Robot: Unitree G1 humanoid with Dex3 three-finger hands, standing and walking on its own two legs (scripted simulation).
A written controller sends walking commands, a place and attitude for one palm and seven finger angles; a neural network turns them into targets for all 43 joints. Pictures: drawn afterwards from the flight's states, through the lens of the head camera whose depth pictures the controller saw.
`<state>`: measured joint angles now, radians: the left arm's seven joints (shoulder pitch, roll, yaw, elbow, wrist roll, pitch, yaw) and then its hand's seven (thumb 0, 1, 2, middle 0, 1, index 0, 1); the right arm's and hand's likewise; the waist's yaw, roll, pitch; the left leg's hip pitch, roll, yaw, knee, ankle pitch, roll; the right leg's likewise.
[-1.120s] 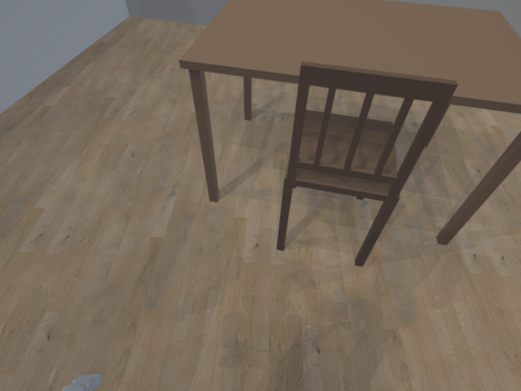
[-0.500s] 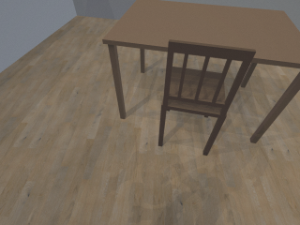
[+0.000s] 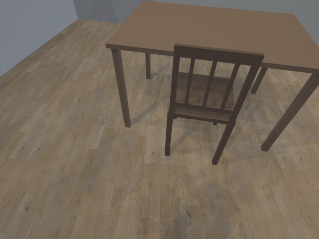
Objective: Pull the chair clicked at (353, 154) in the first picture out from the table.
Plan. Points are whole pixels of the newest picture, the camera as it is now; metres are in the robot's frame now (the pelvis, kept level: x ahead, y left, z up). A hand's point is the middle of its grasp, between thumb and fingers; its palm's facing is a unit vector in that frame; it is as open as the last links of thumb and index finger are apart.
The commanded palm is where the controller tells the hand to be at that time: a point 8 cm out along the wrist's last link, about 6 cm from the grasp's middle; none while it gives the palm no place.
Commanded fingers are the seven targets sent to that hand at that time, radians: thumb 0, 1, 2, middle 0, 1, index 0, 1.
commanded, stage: look at it before walking up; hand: left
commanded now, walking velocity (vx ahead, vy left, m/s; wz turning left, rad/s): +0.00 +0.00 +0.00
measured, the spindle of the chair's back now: (209, 84) +0.82 -0.20 -0.09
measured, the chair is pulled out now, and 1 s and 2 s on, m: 0.00 0.00 0.00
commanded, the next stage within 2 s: turn to face it in 0.52 s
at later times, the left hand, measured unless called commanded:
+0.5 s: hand out of the picture +0.08 +0.25 -0.16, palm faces -0.03 -0.94 -0.33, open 7.4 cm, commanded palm none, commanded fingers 0.00 0.90 0.90 -0.20 -0.30 -0.20 -0.30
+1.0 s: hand out of the picture +0.08 +0.24 -0.17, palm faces -0.08 -0.95 -0.31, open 7.4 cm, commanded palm none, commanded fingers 0.00 0.90 0.90 -0.20 -0.30 -0.20 -0.30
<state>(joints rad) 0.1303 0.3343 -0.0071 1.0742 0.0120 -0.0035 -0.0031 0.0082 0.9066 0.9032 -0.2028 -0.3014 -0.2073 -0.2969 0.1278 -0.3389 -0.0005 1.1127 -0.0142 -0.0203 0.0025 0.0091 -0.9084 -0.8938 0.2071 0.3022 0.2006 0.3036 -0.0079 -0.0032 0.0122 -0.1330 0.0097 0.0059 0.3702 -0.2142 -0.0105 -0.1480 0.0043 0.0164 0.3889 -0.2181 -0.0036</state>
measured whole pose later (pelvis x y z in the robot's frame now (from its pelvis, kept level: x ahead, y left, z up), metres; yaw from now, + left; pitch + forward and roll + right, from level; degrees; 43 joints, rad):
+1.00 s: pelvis +0.00 +0.01 +0.00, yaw -4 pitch -1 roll +0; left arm 0.18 0.31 0.01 1.05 0.02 0.03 0.01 0.01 0.91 0.90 -0.20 -0.30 -0.20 -0.30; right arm 0.13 -0.30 -0.02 1.06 -0.01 -0.01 -0.01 0.01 -0.91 -0.89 0.21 0.30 0.20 0.30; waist 0.00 -0.01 0.03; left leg -0.16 0.03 0.07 0.44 -0.26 -0.01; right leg -0.20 0.02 0.08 0.46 -0.24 0.00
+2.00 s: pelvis +0.25 -0.11 +0.00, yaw -17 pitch +0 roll -1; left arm 0.17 0.22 0.07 1.01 0.04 0.02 -0.04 0.01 0.92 0.90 -0.19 -0.30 -0.20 -0.30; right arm 0.41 -0.14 -0.05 1.12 -0.04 -0.07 -0.02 0.00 -0.93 -0.89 0.21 0.30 0.20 0.30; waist -0.05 -0.05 0.04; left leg -0.06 0.10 0.18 0.37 -0.30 -0.04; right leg -0.58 -0.13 -0.05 0.82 -0.15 0.02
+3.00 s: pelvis +0.34 -0.23 +0.00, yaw -14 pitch +0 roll +2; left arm 0.32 0.16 0.03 1.04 0.04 0.01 0.04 0.01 0.91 0.90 -0.20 -0.30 -0.21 -0.30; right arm 0.14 -0.21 -0.06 1.01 -0.01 0.05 -0.01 0.01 -0.91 -0.89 0.20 0.30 0.19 0.30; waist 0.06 0.00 0.05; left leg -0.26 0.01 0.01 0.70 -0.42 -0.04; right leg -0.25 -0.07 -0.06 0.47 -0.22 -0.01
